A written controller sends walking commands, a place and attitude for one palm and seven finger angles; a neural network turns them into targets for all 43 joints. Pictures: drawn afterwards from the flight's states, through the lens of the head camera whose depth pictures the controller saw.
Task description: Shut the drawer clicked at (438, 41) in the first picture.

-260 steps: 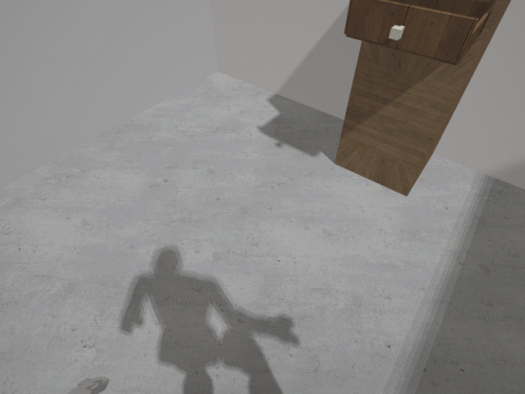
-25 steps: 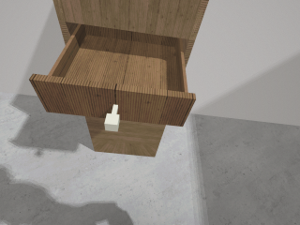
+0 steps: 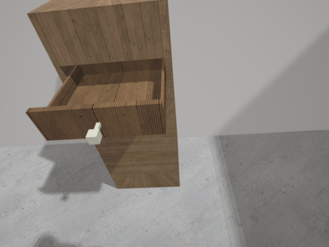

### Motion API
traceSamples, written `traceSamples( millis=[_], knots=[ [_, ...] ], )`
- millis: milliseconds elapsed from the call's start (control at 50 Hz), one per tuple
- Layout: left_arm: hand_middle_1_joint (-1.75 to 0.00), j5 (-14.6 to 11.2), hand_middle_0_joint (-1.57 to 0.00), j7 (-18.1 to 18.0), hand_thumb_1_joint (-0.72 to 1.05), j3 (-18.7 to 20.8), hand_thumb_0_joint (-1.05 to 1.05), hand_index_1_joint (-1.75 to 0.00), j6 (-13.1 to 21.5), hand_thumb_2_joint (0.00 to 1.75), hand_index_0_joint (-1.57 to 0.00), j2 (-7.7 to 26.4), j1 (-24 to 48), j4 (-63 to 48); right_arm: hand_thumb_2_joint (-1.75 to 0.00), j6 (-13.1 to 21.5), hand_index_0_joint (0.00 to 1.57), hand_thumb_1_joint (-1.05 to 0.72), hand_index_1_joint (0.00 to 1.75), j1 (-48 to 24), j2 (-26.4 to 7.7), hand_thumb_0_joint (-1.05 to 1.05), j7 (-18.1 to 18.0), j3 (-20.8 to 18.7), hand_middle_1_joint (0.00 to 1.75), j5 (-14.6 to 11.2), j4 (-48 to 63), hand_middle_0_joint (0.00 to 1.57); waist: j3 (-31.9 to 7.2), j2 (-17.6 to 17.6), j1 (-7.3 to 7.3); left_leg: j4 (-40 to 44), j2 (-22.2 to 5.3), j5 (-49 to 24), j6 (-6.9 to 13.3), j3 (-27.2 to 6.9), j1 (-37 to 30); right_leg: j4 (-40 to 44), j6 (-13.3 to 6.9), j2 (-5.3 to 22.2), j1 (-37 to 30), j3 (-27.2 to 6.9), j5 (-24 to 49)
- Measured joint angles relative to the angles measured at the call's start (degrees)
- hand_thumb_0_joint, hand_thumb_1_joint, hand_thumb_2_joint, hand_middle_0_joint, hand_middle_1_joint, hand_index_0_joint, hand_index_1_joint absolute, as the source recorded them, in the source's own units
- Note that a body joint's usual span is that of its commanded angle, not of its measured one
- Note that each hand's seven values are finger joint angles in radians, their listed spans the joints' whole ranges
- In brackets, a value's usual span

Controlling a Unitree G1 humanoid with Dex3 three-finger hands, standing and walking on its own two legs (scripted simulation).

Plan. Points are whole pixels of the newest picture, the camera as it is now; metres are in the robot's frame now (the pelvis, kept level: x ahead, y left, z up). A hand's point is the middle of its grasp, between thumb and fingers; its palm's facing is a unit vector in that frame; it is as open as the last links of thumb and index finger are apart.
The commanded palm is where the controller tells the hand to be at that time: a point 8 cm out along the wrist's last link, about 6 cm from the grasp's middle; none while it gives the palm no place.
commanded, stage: come to a stop and stand still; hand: left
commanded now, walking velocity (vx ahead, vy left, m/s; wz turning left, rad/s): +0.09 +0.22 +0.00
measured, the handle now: (95, 132) +0.40 +0.22 +0.09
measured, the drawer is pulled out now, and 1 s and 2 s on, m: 0.26 0.26 0.26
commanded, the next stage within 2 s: look again from close up in 0.30 s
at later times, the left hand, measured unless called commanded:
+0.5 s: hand out of the picture -0.05 +0.14 -0.19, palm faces +0.14 -0.98 -0.15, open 7.4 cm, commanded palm none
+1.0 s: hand out of the picture +0.04 +0.29 -0.19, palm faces +0.03 -0.97 -0.24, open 7.4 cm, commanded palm none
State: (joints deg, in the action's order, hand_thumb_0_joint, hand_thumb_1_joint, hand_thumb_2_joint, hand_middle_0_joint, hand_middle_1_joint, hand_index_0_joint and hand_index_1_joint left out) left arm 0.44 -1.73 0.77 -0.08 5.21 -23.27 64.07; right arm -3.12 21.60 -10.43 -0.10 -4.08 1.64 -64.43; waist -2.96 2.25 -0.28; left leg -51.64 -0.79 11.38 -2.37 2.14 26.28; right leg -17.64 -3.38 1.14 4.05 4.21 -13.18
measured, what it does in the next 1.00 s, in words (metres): steps to the left: left foot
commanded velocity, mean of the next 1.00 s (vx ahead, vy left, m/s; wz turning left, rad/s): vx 0.00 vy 0.00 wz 0.00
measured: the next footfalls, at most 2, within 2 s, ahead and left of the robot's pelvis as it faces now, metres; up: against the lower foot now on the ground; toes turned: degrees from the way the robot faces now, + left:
left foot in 0.40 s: +0.03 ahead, +0.14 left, +0.00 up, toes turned +5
right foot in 1.52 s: +0.00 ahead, -0.06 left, +0.00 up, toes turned -3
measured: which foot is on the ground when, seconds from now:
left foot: up 0.00-0.38, down 0.40-1.00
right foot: down 0.00-1.00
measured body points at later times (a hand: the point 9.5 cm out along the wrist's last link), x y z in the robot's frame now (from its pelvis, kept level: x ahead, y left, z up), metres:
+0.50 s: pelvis +0.02 +0.01 -0.02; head +0.04 +0.01 +0.43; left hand -0.06 +0.19 -0.18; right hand +0.09 -0.22 -0.18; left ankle -0.01 +0.14 -0.75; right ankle -0.04 -0.06 -0.75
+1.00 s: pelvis -0.01 +0.10 -0.02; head -0.02 +0.10 +0.43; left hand +0.03 +0.34 -0.17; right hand +0.00 -0.14 -0.18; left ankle -0.01 +0.14 -0.75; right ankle -0.04 -0.06 -0.75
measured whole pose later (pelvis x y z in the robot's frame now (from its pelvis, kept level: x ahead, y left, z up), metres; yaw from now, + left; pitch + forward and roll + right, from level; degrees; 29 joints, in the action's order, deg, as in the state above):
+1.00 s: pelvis -0.01 +0.10 -0.02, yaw -1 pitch -3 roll +0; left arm 0.4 -3.1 0.7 -1.8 10.6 -15.1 56.6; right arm -0.1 17.0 -10.0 -2.5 -0.1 1.4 -59.8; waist 1.4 0.0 0.0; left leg -28.9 3.9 16.6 6.7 8.5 9.9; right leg -30.9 2.0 4.3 9.3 1.4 -18.5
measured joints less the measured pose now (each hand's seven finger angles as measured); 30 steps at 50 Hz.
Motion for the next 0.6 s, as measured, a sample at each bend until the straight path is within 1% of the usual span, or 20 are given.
traceSamples(
  millis=[40, 100, 180, 300, 340, 380, 400, 420, 440, 500, 540, 600],
  knots=[
    [-0.3, -0.1, -0.2, 0.0, 0.9, -0.2, 0.0, -0.3, 0.7, 0.9, -0.21, -0.9, -0.3, 0.1, -0.9, 0.4, 0.2, -0.91, 0.3, 0.6, 0.0, 0.0, 0.0, 0.0, 0.3, 0.0, 0.1, 0.2, 0.9, 0.8, -0.11, -1.7, -0.6, -1.4, -0.5, -0.6, 0.0, 0.9, -0.5, -0.4, -0.4, 0.9, 0.4],
    [-0.3, -0.1, -0.2, -0.3, 0.9, -0.4, 0.0, -0.3, 1.6, 0.9, -0.21, -2.1, -0.7, 0.0, -0.9, -0.1, 0.2, -0.91, 0.3, 0.8, 0.1, 0.0, -0.4, 0.3, 0.3, -0.1, -0.5, 0.2, 2.2, 1.6, 0.62, -1.2, -1.1, -0.6, -1.0, -1.1, -1.0, 1.0, -1.0, -0.8, -0.6, 2.1, 0.3],
    [-0.3, 0.1, -0.2, -0.6, 0.9, -0.7, 0.0, -0.3, 2.0, 0.9, -0.21, -3.4, -1.6, 0.6, -0.9, -0.7, 0.2, -0.91, 0.3, -0.9, 0.2, 0.0, -1.1, 0.7, 0.3, -0.5, -1.2, 0.2, 3.4, 1.7, 1.76, 2.8, -1.5, 2.1, -0.9, -1.2, -3.6, 0.2, -1.5, -1.4, -0.3, 2.9, -0.4],
    [-0.3, 0.4, -0.2, -0.7, 0.9, -1.0, 0.0, -0.3, 1.8, 0.9, -0.21, -4.3, -2.4, 2.8, -0.9, 0.2, 0.2, -0.91, 0.3, -6.0, 0.8, 0.0, -1.9, 1.5, 0.3, -1.0, -0.9, 0.2, 4.1, 0.6, 2.66, 10.8, -1.8, 5.9, 0.0, -0.5, -8.1, -1.7, -2.0, -2.8, 0.9, 3.0, -1.7],
    [-0.3, 0.5, -0.2, -0.7, 0.9, -0.9, 0.0, -0.3, 1.7, 0.9, -0.21, -4.1, -2.3, 3.5, -0.9, 0.8, 0.2, -0.92, 0.3, -7.7, 1.1, 0.0, -2.3, 1.7, 0.3, -1.1, -0.6, 0.2, 4.2, 0.0, 2.96, 14.5, -1.8, 6.7, 0.4, -0.1, -10.1, -2.7, -2.1, -3.2, 1.4, 2.9, -2.4],
    [-0.3, 0.4, -0.2, -0.7, 0.9, -0.9, 0.0, -0.3, 1.6, 0.9, -0.21, -3.9, -2.0, 4.0, -0.9, 1.4, 0.2, -0.93, 0.3, -9.1, 0.8, 0.0, -2.8, 1.9, 0.3, -1.1, -0.4, 0.2, 4.1, -0.4, 3.08, 19.5, -1.7, 5.0, 0.8, 0.3, -12.6, -4.1, -1.9, -3.5, 1.8, 3.1, -3.4],
    [-0.3, 0.3, -0.2, -0.7, 0.9, -0.9, 0.0, -0.3, 1.5, 0.9, -0.21, -3.7, -1.8, 4.2, -0.9, 1.8, 0.2, -0.94, 0.3, -9.6, 0.7, 0.01, -2.9, 2.0, 0.3, -1.2, -0.3, 0.2, 4.0, -0.3, 3.01, 22.6, -1.9, 2.5, 1.1, 0.4, -14.1, -5.0, -1.7, -3.9, 2.1, 3.3, -4.0],
    [-0.3, 0.4, -0.21, -0.7, 0.9, -1.4, 0.0, -0.3, 1.5, 0.9, -0.21, -3.3, -1.7, 3.7, -0.9, 1.7, 0.2, -0.94, 0.3, -9.8, 0.6, 0.01, -2.6, 2.2, 0.3, -1.0, 0.9, 0.2, 4.1, -0.3, 2.53, 23.7, -2.1, 3.7, 1.3, -0.6, -14.7, -6.1, -1.4, -4.2, 2.5, 3.9, -4.8],
    [-0.3, 0.6, -0.21, -0.7, 0.9, -1.6, 0.0, -0.3, 1.6, 0.9, -0.21, -2.7, -1.2, 3.2, -0.9, 1.8, 0.2, -0.94, 0.3, -9.8, 0.7, 0.01, -2.4, 2.2, 0.3, -0.7, 2.4, 0.2, 4.1, -0.6, 2.12, 23.0, -1.9, 5.7, 1.2, -1.2, -14.0, -7.5, -1.1, -4.0, 3.3, 4.4, -5.6],
    [-0.3, 0.8, -0.21, -1.1, 0.9, -1.1, 0.0, -0.3, 2.4, 0.9, -0.21, -1.3, 0.0, 1.8, -0.9, 3.0, 0.2, -0.93, 0.3, -9.6, 0.5, 0.0, -2.6, 2.0, 0.3, -0.4, 5.1, 0.2, 3.3, -0.9, 2.4, 19.7, -1.4, 7.6, 1.4, -1.0, -12.3, -9.6, -0.5, -3.3, 4.5, 4.2, -7.0],
    [-0.3, 0.9, -0.21, -1.3, 0.9, -1.0, 0.0, -0.3, 2.8, 0.9, -0.21, -0.4, 0.4, 0.6, -0.9, 3.3, 0.2, -0.93, 0.3, -9.5, 0.5, 0.0, -2.6, 2.1, 0.3, -0.6, 6.1, 0.19, 2.3, -0.7, 2.41, 19.1, -1.0, 8.5, 2.1, -0.2, -12.7, -10.5, 0.2, -2.8, 4.5, 3.4, -7.6],
    [-0.3, 0.9, -0.21, -1.6, 0.9, -0.7, 0.0, -0.3, 2.6, 0.9, -0.21, 1.3, 1.5, -1.1, -0.9, 3.4, 0.2, -0.92, 0.3, -9.4, 1.1, 0.0, -2.6, 2.5, 0.3, -0.9, 6.9, 0.19, 1.2, -0.9, 1.98, 19.2, 0.1, 9.2, 3.2, 1.1, -13.9, -11.7, 1.4, -1.5, 4.2, 2.3, -8.4]
  ],
)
